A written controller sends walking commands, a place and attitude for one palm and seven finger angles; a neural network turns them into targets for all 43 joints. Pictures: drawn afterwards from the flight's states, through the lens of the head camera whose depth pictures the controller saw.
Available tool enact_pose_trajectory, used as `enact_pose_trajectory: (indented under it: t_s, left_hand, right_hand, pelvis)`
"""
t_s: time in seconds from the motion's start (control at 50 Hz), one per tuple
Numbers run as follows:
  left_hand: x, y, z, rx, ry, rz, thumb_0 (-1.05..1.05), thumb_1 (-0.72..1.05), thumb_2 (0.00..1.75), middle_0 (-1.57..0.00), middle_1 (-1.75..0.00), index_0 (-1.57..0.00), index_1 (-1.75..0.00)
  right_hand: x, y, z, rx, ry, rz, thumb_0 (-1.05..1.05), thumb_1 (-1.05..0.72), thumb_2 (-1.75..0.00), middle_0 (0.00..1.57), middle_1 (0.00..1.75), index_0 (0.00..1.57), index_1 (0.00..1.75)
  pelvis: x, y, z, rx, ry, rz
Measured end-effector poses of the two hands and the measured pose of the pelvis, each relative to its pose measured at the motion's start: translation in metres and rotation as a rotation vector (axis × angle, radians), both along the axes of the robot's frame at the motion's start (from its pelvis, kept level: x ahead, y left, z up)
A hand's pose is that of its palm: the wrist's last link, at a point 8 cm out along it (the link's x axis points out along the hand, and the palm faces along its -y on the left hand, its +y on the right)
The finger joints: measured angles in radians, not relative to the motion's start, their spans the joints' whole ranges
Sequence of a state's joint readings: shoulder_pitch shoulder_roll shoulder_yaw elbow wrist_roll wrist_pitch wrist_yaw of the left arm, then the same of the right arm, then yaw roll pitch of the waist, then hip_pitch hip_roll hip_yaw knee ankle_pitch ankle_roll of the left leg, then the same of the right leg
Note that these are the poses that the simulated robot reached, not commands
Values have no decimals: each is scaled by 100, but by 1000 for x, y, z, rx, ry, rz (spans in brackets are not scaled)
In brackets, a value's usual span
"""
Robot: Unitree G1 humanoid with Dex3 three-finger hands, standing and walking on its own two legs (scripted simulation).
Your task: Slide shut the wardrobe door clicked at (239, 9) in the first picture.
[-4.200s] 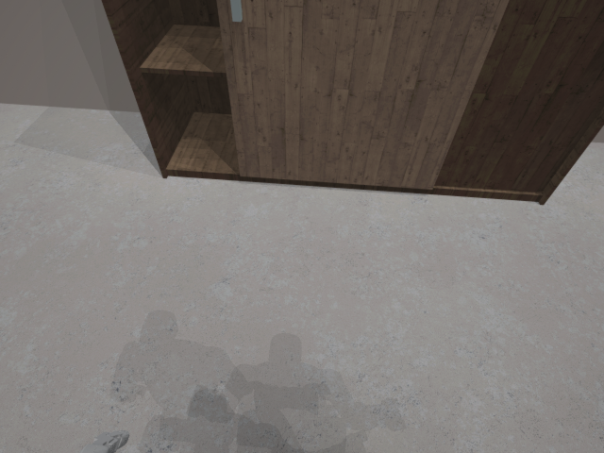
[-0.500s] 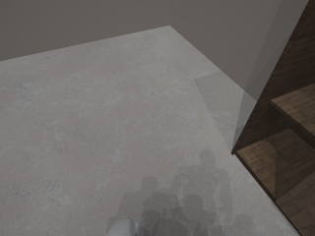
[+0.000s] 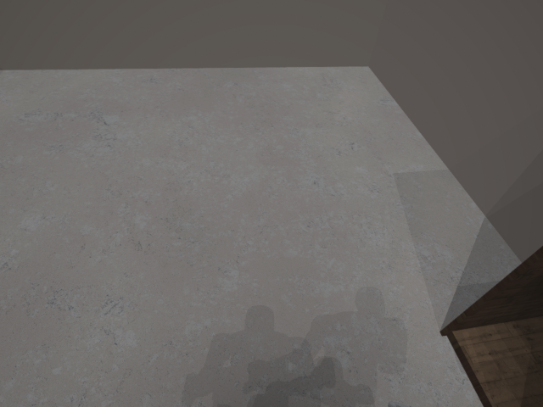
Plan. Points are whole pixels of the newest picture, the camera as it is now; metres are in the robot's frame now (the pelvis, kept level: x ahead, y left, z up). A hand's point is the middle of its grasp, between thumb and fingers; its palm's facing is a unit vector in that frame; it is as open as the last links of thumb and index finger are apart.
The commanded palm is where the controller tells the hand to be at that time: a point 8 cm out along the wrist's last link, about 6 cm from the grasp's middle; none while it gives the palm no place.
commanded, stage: turn to face it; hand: right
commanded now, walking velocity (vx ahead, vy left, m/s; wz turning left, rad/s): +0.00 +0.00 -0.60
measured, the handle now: out of the picture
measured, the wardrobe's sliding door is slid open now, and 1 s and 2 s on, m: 0.37 0.37 0.37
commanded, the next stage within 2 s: take the last steps up to it in 1.98 s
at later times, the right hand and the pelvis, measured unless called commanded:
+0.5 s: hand out of the picture +0.01 -0.27 -0.16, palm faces +0.31 +0.91 -0.27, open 7.4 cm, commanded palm none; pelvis +0.01 -0.03 +0.01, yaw -16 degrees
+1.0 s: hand out of the picture -0.04 -0.17 -0.14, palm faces +0.56 +0.78 -0.28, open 7.4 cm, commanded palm none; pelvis +0.01 +0.04 +0.01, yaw -36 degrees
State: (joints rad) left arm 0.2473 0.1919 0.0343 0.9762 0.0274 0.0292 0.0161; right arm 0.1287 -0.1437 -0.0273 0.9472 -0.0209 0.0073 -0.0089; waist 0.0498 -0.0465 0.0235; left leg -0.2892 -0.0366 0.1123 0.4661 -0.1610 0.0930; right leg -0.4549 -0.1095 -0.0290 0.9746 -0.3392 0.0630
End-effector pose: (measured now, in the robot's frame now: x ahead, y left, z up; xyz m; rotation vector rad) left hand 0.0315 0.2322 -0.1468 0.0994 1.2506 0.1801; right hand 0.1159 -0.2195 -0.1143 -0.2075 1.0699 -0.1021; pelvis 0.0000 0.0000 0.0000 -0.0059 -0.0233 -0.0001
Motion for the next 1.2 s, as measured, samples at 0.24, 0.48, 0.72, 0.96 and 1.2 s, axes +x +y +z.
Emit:
enact_pose_trajectory:
  t_s: [0.24,0.48,0.72,0.96,1.2]
  left_hand:
    - [23,-39,11,50,83,-163,0,91,90,-20,-30,-20,-30]
    - [56,-42,29,82,73,-273,0,90,90,-20,-30,-21,-30]
    - [124,9,5,68,1,-407,0,90,90,-20,-30,-21,-30]
    - [188,-4,13,39,-33,-612,0,91,90,-20,-30,-20,-30]
    - [224,-114,20,44,-142,-897,0,90,90,-20,-30,-20,-30]
  right_hand:
    - [-70,-42,-37,82,98,-252,0,-91,-90,20,30,21,30]
    - [-132,-88,-15,-14,226,-394,1,-91,-90,19,30,20,30]
    - [-93,-43,2,-63,4,-452,1,-90,-90,20,30,20,30]
    - [-165,14,10,-41,76,-621,1,-90,-90,20,30,21,30]
    - [-303,24,-30,34,274,-890,1,-90,-90,20,30,20,30]
  pelvis:
    - [9,-32,-6,35,11,-159]
    - [9,-36,10,48,38,-265]
    - [11,14,-5,8,44,-423]
    - [11,38,6,-40,16,-599]
    - [-11,13,-12,-1,34,-760]
